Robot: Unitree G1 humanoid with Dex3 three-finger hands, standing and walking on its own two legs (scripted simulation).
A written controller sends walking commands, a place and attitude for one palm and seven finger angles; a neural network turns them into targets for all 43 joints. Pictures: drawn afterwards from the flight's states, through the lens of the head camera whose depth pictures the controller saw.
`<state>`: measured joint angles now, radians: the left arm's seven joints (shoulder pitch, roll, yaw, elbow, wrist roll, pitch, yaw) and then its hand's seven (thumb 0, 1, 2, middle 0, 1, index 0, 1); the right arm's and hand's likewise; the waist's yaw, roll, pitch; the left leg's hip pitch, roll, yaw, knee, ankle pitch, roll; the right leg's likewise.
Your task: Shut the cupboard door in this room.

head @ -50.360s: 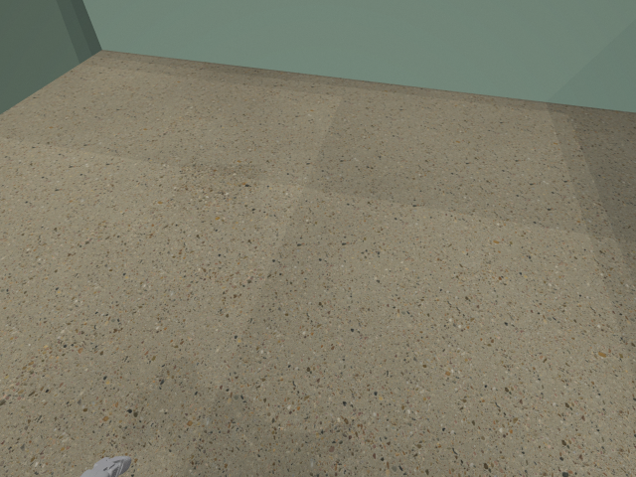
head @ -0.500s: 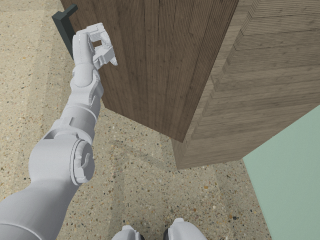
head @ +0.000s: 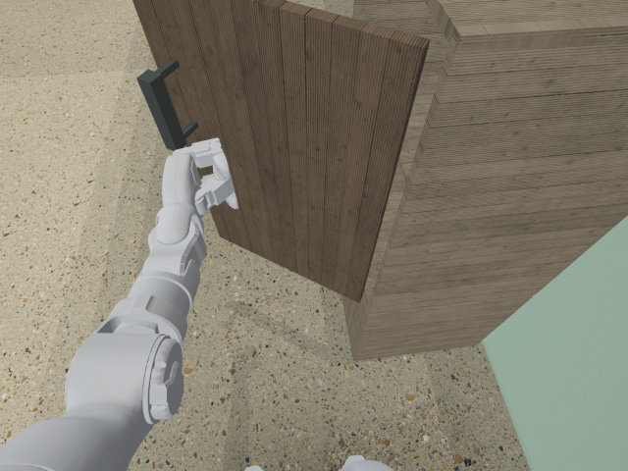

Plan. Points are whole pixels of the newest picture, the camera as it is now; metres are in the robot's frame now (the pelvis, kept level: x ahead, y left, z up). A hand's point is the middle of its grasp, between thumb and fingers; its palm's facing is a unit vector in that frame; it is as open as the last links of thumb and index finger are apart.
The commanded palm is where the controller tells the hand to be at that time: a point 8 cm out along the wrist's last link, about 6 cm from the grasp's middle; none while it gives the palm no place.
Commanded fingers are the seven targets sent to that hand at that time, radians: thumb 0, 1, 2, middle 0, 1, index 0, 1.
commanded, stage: pull the fist back off the door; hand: left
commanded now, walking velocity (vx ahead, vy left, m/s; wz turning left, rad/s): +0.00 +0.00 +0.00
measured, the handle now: (173, 106) +0.62 +0.17 +0.10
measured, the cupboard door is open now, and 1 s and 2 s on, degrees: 55 55 55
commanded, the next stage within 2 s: draw the hand back to the body in 0.16 s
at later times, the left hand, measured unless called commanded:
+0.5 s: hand (191, 189) +0.43 +0.12 +0.11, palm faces +0.01 -1.00 -0.03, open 3.1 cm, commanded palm +0.39 +0.17 +0.12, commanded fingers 0.00 0.90 0.90 -1.30 -1.50 -1.30 -1.50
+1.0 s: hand (59, 302) +0.28 +0.21 +0.14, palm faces +0.13 -0.98 -0.18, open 3.2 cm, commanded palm +0.25 +0.26 +0.17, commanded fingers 0.00 0.90 0.90 -0.83 -0.99 -0.83 -0.99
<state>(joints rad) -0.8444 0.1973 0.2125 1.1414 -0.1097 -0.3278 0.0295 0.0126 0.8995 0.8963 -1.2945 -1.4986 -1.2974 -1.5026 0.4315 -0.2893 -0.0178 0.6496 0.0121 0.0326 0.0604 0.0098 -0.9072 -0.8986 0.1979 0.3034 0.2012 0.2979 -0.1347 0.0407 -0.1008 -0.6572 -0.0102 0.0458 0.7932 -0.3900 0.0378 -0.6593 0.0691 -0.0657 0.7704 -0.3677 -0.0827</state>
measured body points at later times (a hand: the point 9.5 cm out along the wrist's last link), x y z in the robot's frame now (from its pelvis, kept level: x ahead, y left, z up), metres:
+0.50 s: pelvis +0.01 +0.02 +0.01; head +0.05 +0.00 +0.45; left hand +0.43 +0.17 +0.12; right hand +0.05 -0.23 -0.12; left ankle -0.01 +0.10 -0.70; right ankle +0.00 -0.06 -0.70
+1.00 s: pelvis +0.00 +0.04 +0.03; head -0.01 +0.03 +0.48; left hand +0.27 +0.26 +0.16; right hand +0.21 -0.17 -0.04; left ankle -0.01 +0.10 -0.70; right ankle +0.00 -0.06 -0.70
